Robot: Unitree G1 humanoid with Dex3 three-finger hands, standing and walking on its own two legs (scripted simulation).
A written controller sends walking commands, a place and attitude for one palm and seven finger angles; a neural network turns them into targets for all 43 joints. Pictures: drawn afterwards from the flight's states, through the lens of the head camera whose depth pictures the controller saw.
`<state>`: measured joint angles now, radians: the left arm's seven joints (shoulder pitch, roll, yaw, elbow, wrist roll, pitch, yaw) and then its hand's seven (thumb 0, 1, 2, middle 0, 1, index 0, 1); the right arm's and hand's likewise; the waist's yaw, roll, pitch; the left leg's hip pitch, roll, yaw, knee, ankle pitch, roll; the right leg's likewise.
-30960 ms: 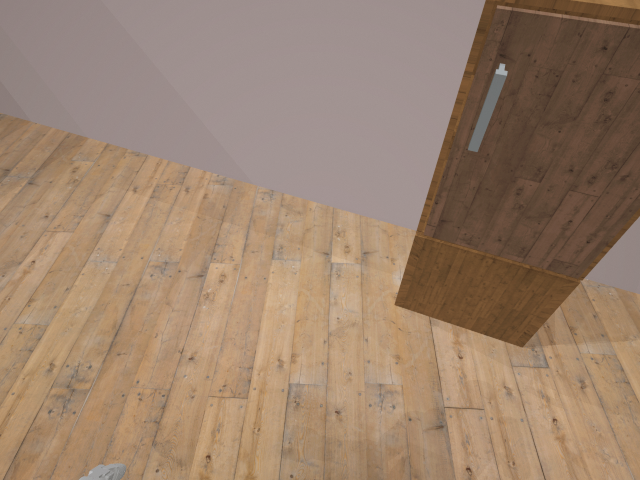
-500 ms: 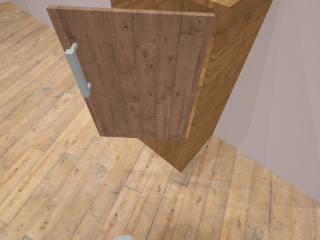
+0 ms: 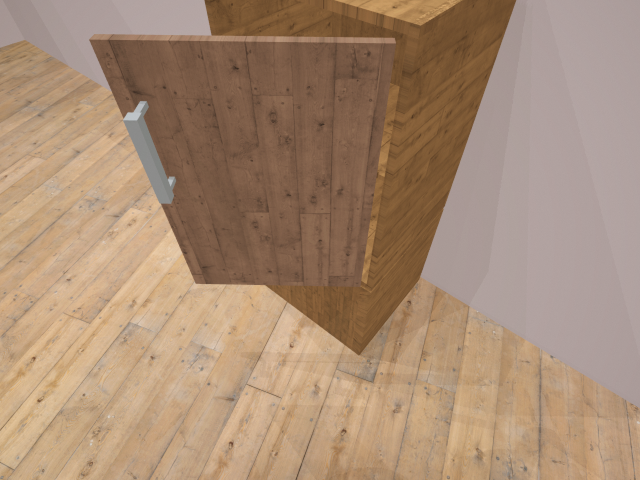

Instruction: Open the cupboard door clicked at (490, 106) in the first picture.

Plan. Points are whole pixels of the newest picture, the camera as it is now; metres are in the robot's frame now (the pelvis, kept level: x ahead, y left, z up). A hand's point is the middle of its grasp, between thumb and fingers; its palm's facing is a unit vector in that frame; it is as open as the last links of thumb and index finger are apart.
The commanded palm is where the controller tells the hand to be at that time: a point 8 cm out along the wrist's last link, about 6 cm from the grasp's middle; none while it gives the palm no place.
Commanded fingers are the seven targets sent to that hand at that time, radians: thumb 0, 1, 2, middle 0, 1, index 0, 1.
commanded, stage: come to a stop and stand still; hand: left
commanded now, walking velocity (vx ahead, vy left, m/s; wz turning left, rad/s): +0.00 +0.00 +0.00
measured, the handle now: (154, 154) +0.58 +0.30 +0.08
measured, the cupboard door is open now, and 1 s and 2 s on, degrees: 38 38 38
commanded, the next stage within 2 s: look again from close up in 0.76 s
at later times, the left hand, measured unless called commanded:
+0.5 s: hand out of the picture +0.03 +0.17 -0.18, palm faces +0.04 -0.98 -0.18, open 7.4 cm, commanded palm none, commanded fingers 0.00 0.90 0.90 -0.20 -0.30 -0.20 -0.30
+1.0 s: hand out of the picture +0.04 +0.20 -0.18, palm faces +0.00 -0.98 -0.22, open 7.4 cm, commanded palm none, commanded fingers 0.00 0.90 0.90 -0.20 -0.30 -0.20 -0.30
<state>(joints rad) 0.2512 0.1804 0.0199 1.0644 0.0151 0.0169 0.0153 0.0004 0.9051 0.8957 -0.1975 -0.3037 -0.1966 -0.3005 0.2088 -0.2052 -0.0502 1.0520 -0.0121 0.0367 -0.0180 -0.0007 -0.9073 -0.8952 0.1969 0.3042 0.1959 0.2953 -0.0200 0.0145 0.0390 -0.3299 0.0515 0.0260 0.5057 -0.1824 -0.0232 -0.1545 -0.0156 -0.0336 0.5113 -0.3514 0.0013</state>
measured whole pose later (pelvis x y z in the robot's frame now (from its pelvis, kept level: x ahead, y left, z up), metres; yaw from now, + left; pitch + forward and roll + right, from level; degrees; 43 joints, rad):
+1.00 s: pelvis +0.03 +0.02 +0.00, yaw -1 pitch +0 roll -1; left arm 0.29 0.16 0.00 1.07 0.02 -0.03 0.05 0.00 0.90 0.90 -0.20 -0.30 -0.20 -0.30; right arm 0.22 -0.18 -0.02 1.02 -0.01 -0.02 -0.02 0.00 -0.91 -0.90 0.20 0.30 0.19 0.30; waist -0.01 0.02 0.05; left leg -0.32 0.04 0.04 0.60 -0.27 0.00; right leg -0.11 -0.03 -0.02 0.51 -0.40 0.03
